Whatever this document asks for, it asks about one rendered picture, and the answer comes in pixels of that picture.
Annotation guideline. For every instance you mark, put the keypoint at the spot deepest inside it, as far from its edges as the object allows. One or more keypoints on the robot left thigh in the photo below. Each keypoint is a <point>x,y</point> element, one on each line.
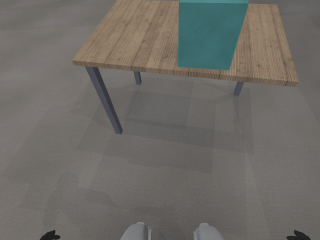
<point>137,232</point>

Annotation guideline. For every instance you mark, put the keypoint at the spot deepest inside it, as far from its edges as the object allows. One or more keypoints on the robot left hand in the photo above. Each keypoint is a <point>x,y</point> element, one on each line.
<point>50,236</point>

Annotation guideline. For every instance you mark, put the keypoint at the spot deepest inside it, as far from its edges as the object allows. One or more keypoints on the robot right thigh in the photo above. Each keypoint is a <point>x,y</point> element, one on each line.
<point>207,233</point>

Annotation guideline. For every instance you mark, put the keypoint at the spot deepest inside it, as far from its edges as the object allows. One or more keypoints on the robot right hand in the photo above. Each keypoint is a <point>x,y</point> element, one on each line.
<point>299,236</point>

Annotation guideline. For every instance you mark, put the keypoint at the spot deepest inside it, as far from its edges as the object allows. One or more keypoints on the carton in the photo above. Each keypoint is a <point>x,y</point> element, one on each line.
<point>208,32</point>

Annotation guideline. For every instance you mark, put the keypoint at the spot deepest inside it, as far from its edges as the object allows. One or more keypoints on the robot thigh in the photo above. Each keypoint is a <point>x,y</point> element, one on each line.
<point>137,232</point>
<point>207,233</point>

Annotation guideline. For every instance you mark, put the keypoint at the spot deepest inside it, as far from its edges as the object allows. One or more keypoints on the table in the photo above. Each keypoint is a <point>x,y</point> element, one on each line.
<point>143,35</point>

